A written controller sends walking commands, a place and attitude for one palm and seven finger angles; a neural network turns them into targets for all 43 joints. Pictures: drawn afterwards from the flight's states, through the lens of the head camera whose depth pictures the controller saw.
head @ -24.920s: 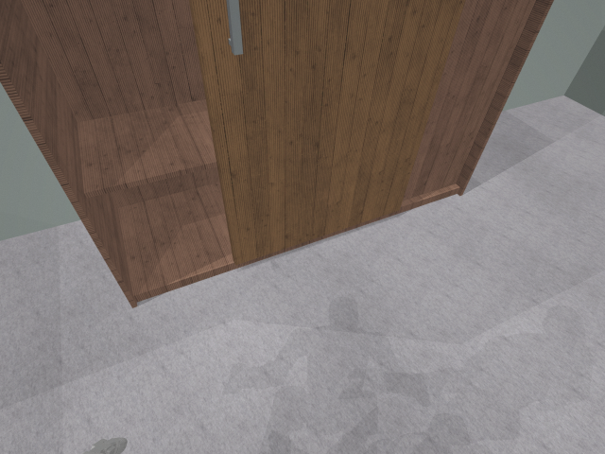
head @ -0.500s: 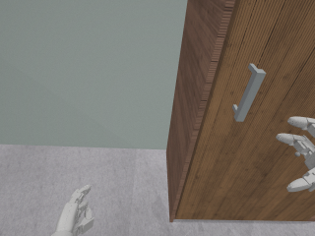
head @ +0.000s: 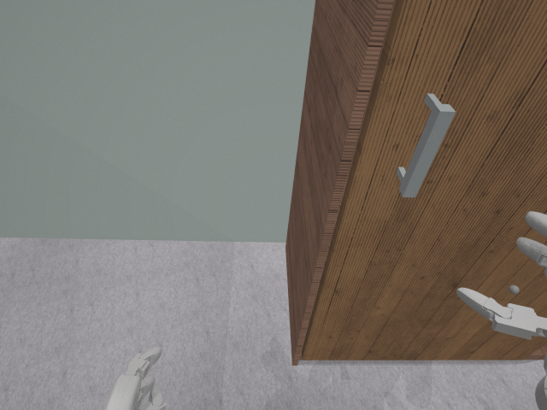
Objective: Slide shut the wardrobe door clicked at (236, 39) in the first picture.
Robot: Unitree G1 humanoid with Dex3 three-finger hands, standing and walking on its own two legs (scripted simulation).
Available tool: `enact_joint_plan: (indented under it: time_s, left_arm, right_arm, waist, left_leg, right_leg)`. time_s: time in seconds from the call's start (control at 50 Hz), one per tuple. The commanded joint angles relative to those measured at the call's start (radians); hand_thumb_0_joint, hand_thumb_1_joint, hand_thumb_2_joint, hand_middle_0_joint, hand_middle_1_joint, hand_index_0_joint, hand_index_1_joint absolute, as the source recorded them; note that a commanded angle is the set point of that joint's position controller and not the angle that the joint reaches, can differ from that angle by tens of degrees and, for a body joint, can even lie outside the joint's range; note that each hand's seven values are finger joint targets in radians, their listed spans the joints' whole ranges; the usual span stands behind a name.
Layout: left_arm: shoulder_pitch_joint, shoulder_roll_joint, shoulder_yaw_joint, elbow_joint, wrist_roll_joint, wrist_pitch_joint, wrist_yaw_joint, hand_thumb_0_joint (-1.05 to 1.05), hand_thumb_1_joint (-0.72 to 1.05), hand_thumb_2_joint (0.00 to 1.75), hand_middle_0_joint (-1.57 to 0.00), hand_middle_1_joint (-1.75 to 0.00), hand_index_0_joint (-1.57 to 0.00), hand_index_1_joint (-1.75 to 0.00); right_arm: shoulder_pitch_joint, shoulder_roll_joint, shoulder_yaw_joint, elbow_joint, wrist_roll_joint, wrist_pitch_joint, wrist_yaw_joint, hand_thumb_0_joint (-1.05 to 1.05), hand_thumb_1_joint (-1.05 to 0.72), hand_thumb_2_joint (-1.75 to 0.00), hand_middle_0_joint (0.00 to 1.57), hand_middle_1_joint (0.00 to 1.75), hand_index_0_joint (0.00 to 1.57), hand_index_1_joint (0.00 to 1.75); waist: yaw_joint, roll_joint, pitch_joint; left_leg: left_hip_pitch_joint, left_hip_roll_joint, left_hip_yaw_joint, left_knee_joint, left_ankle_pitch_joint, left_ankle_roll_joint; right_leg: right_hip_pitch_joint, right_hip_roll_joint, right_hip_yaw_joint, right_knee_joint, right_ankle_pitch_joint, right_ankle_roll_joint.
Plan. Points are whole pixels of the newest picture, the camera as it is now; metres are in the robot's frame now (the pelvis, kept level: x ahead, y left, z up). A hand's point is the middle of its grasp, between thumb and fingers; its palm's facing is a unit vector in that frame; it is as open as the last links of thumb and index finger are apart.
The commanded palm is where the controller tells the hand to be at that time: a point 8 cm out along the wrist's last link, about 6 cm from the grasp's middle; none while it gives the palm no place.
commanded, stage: draw the hand back to the body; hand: right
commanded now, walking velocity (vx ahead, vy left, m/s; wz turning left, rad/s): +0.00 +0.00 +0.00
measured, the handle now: (419, 147) +0.44 -0.23 +0.20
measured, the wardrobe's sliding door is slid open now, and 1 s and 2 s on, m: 0.01 0.01 0.01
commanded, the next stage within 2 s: step back with the hand held close in 0.72 s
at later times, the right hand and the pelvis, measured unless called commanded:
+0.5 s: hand (520, 297) +0.21 -0.28 +0.15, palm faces +0.49 +0.79 -0.36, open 7.7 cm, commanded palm +0.16 -0.31 +0.17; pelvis +0.02 +0.00 +0.00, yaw +0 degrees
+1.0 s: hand (522, 287) +0.21 -0.28 +0.17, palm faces +0.46 +0.78 -0.41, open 7.4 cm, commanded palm +0.15 -0.30 +0.17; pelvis +0.01 -0.01 +0.00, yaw +1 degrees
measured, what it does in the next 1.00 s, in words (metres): stands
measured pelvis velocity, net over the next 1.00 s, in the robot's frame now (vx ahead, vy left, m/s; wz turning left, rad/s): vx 0.01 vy -0.01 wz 0.02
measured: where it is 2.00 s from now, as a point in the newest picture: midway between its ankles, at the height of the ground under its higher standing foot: outside the picture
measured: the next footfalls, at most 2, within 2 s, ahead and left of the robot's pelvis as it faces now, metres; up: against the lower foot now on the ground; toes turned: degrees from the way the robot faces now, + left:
none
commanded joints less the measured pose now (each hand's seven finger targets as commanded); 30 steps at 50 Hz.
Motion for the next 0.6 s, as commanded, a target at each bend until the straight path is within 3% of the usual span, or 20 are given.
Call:
enact_joint_plan:
  time_s: [0.0, 0.02, 0.06, 0.16, 0.32, 0.48, 0.58]
  left_arm:
    - [-0.171, 0.122, 0.064, -0.172, -0.001, -0.054, 0.010, 0.00, 0.90, 0.90, -0.20, -0.30, -0.20, -0.30]
    - [-0.168, 0.120, 0.064, -0.171, 0.000, -0.049, 0.009, 0.00, 0.90, 0.90, -0.20, -0.30, -0.20, -0.30]
    - [-0.171, 0.119, 0.066, -0.172, -0.001, -0.039, 0.007, 0.00, 0.90, 0.90, -0.20, -0.30, -0.20, -0.30]
    - [-0.156, 0.119, 0.076, -0.189, 0.002, -0.026, -0.002, 0.00, 0.90, 0.90, -0.20, -0.30, -0.20, -0.30]
    - [-0.148, 0.114, 0.076, -0.207, 0.006, -0.012, -0.001, 0.00, 0.90, 0.90, -0.20, -0.30, -0.20, -0.30]
    - [-0.146, 0.108, 0.070, -0.202, 0.008, -0.002, 0.006, 0.00, 0.90, 0.90, -0.20, -0.30, -0.20, -0.30]
    - [-0.153, 0.107, 0.068, -0.205, 0.008, 0.006, 0.003, 0.00, 0.90, 0.90, -0.20, -0.30, -0.20, -0.30]
  right_arm:
    - [-0.149, -0.231, -0.128, -0.236, -0.018, -0.090, -0.021, 0.00, -0.32, -0.62, 0.22, 0.64, 0.22, 0.64]
    - [-0.138, -0.226, -0.128, -0.238, -0.020, -0.090, -0.019, 0.00, -0.36, -0.64, 0.22, 0.62, 0.22, 0.62]
    - [-0.114, -0.213, -0.121, -0.225, -0.021, -0.089, -0.013, 0.00, -0.43, -0.67, 0.22, 0.58, 0.22, 0.58]
    - [-0.012, -0.191, -0.113, -0.262, -0.019, -0.089, -0.003, 0.00, -0.61, -0.76, 0.21, 0.47, 0.21, 0.47]
    - [0.030, -0.205, -0.128, -0.352, -0.024, -0.076, -0.010, 0.00, -0.90, -0.90, 0.20, 0.30, 0.20, 0.30]
    - [-0.002, -0.193, -0.114, -0.336, -0.029, -0.054, -0.015, 0.00, -0.90, -0.90, 0.20, 0.30, 0.20, 0.30]
    - [0.001, -0.192, -0.114, -0.321, -0.027, -0.046, -0.013, 0.00, -0.90, -0.90, 0.20, 0.30, 0.20, 0.30]
  waist:
    - [-0.001, -0.031, -0.058]
    - [-0.002, -0.056, -0.057]
    - [-0.001, -0.039, -0.021]
    - [-0.006, -0.005, -0.067]
    - [-0.004, -0.035, -0.082]
    - [0.005, -0.052, -0.062]
    - [0.000, -0.020, -0.062]
  left_leg:
    - [0.055, -0.027, -0.017, -0.082, 0.062, 0.031]
    - [0.063, -0.027, -0.016, -0.077, 0.078, 0.034]
    - [0.059, -0.030, -0.014, -0.085, 0.085, 0.035]
    - [0.093, -0.032, -0.011, -0.060, 0.166, 0.031]
    - [0.097, -0.033, -0.012, -0.056, 0.203, 0.029]
    - [0.082, -0.031, -0.010, -0.060, 0.212, 0.029]
    - [0.091, -0.033, -0.007, -0.060, 0.197, 0.029]
  right_leg:
    - [-0.039, 0.006, 0.013, -0.104, 0.120, -0.016]
    - [-0.039, 0.007, 0.013, -0.107, 0.134, -0.012]
    - [-0.046, 0.005, 0.012, -0.109, 0.148, -0.010]
    - [-0.023, -0.002, 0.009, -0.099, 0.245, -0.007]
    - [-0.008, -0.004, 0.006, -0.087, 0.289, -0.003]
    - [0.000, -0.002, 0.000, -0.080, 0.297, -0.004]
    - [-0.007, -0.004, 0.008, -0.087, 0.285, -0.003]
